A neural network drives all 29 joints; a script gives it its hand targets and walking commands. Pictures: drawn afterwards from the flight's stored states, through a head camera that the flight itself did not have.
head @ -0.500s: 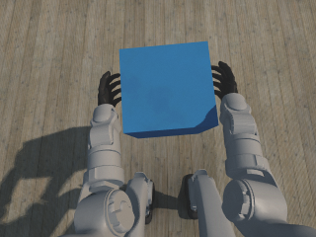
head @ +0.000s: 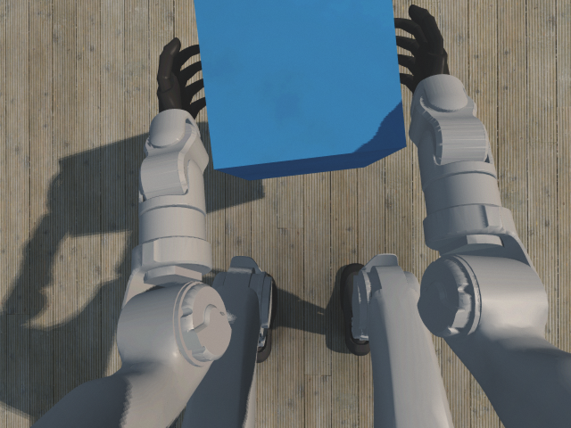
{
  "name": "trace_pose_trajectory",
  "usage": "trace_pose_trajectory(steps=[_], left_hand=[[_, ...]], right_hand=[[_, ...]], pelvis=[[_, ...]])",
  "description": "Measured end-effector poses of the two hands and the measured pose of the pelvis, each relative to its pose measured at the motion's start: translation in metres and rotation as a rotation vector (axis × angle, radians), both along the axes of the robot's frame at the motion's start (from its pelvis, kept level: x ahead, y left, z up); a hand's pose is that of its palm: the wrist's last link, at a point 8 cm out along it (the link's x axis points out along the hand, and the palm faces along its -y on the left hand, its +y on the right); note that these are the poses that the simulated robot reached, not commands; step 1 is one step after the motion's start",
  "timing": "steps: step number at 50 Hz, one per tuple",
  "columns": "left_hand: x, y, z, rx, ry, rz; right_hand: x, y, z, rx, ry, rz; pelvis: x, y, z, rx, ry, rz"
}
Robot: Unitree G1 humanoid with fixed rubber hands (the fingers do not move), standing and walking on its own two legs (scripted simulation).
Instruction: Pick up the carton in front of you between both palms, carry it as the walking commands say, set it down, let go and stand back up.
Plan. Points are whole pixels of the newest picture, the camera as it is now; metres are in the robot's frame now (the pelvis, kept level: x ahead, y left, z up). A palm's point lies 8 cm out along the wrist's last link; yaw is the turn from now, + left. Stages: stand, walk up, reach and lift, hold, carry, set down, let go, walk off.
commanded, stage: set down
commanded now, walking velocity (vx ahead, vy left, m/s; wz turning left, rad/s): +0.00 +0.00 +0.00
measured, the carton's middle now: (299, 98) +0.53 +0.00 -0.19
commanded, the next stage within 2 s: none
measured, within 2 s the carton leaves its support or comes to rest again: rests again in 0.80 s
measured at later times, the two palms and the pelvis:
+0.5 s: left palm (214, 118) +0.53 +0.15 -0.26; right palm (393, 88) +0.57 -0.15 -0.26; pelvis +0.00 +0.00 -0.10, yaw +1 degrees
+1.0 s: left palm (216, 121) +0.54 +0.15 -0.29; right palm (390, 92) +0.57 -0.15 -0.29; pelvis -0.01 +0.00 -0.13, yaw +1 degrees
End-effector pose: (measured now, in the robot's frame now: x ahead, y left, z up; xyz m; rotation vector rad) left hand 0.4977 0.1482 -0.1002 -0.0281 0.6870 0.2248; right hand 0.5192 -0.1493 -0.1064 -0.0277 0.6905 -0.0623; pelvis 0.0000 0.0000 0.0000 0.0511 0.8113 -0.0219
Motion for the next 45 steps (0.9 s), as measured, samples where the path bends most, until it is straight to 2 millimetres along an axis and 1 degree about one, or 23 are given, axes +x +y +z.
trace_pose_trajectory(steps=[10,21,27,30,33,37,45], left_hand=[[0.014,0.001,-0.064,0.006,0.014,0.005],[0.029,0.001,-0.136,0.001,0.033,-0.001],[0.037,0.001,-0.169,-0.007,0.042,-0.006],[0.043,0.002,-0.174,-0.005,0.039,-0.01],[0.046,0.002,-0.175,-0.01,0.032,-0.004],[0.043,0.001,-0.179,-0.019,0.042,-0.012],[0.038,0.002,-0.185,-0.016,0.06,-0.038]], right_hand=[[0.019,0.001,-0.063,-0.02,0.012,0.03],[0.039,0.0,-0.134,-0.037,0.029,0.06],[0.049,-0.001,-0.166,-0.044,0.037,0.075],[0.053,0.0,-0.173,-0.045,0.036,0.075],[0.055,0.0,-0.174,-0.039,0.029,0.068],[0.054,-0.002,-0.174,-0.039,0.04,0.067],[0.047,-0.002,-0.182,-0.036,0.056,0.078]], pelvis=[[-0.004,0.0,-0.04,0.005,0.003,0.004],[-0.005,0.002,-0.083,0.006,-0.045,0.007],[-0.003,0.003,-0.103,0.006,-0.085,0.009],[-0.002,0.003,-0.111,0.004,-0.102,0.013],[0.0,0.004,-0.116,0.003,-0.113,0.016],[-0.001,0.005,-0.121,0.002,-0.121,0.016],[-0.007,0.004,-0.127,0.001,-0.155,0.018]])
